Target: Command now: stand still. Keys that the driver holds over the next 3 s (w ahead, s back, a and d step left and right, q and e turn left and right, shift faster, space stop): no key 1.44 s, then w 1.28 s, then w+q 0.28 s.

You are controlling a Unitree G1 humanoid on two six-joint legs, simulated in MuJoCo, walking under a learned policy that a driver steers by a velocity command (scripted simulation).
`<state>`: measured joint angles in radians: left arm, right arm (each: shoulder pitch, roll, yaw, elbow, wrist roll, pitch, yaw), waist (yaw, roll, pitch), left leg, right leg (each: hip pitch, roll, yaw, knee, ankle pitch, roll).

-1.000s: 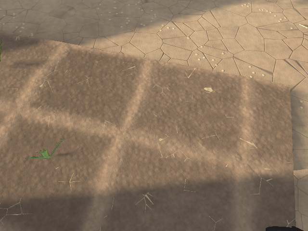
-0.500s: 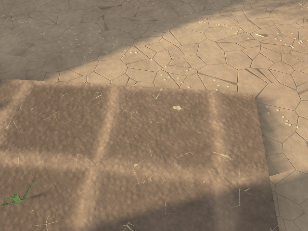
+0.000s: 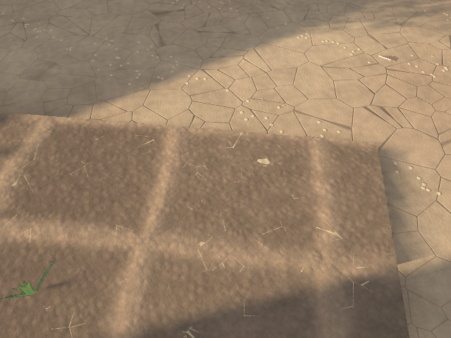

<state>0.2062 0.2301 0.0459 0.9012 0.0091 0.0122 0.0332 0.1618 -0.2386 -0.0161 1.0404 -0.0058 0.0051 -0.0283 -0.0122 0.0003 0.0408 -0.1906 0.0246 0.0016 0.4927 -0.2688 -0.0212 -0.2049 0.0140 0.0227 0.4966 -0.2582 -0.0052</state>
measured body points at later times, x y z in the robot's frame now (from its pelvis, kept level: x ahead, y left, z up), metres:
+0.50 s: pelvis +0.00 +0.00 +0.00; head +0.01 +0.00 +0.45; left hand +0.04 +0.25 -0.15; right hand +0.03 -0.25 -0.15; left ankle +0.00 +0.13 -0.74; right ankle +0.01 -0.12 -0.74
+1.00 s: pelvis +0.00 +0.01 +0.00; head +0.02 +0.01 +0.45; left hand +0.02 +0.25 -0.16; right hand +0.01 -0.23 -0.16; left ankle +0.00 +0.13 -0.74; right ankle +0.01 -0.12 -0.74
